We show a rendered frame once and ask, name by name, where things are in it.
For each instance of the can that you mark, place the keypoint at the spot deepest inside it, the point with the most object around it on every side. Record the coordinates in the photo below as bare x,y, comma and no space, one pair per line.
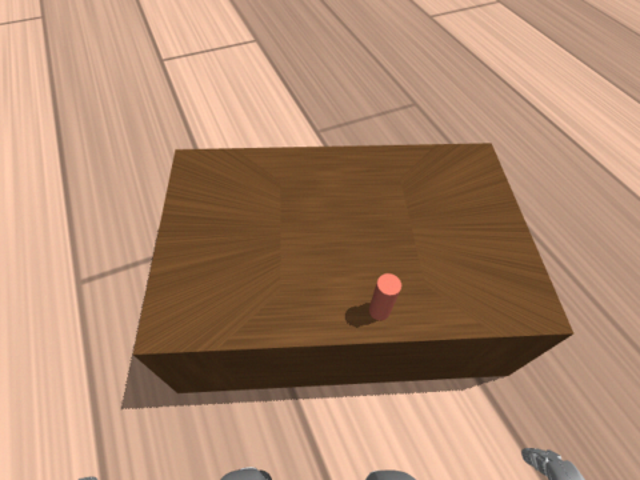
385,294

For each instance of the right robot hand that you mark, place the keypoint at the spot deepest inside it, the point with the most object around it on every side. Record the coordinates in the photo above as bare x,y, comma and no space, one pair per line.
551,465

